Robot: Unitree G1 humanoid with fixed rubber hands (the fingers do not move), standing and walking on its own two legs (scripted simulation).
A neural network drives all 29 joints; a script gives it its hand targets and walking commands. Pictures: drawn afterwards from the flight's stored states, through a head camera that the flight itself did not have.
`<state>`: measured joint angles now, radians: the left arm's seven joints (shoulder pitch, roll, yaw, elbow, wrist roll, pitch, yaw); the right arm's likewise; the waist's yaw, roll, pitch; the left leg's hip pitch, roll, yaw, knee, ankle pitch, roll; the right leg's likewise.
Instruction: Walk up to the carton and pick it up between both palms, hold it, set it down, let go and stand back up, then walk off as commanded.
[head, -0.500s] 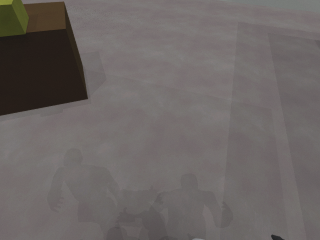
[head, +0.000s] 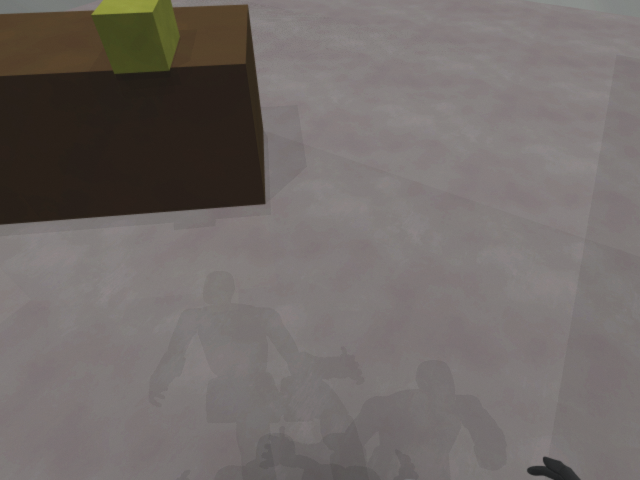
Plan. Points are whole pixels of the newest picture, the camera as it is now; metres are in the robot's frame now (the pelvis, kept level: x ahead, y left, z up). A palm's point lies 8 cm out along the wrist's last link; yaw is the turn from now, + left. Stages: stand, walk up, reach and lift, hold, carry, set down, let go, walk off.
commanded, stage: walk up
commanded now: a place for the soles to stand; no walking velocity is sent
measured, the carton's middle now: (141, 27) +1.51 +0.61 +0.01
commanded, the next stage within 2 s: none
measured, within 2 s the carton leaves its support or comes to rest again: neither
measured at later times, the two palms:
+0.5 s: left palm out of the picture +0.15 +0.35 -0.09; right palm (515, 387) +0.27 -0.28 -0.10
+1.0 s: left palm (66, 431) +0.22 +0.37 -0.09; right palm (454, 304) +0.43 -0.23 -0.11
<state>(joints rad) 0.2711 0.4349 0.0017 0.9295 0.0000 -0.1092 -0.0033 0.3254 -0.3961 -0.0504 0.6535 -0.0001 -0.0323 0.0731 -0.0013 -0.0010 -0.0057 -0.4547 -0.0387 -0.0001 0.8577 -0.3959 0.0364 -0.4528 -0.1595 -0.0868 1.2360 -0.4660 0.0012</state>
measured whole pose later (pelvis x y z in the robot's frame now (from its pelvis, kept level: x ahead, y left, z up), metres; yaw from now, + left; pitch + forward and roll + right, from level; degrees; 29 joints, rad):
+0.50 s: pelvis +0.14 +0.01 -0.01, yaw +7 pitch -3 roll -3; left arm 0.30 0.42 0.00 0.95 0.00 -0.13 0.00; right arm 0.32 -0.45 -0.05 0.66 0.00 -0.01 0.09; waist 0.00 0.11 0.00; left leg -0.57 0.10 -0.04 1.02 -0.43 0.02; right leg -0.36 -0.15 -0.21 0.91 -0.47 0.00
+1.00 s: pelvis +0.26 +0.04 -0.01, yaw +13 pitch -1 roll +0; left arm 0.32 0.41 0.00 0.99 0.00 -0.13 0.00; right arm 0.30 -0.42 -0.05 0.67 0.00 -0.01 0.05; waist 0.00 0.07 0.00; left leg -0.61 0.02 -0.02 1.23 -0.45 0.02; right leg -0.41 -0.11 -0.15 0.97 -0.53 -0.01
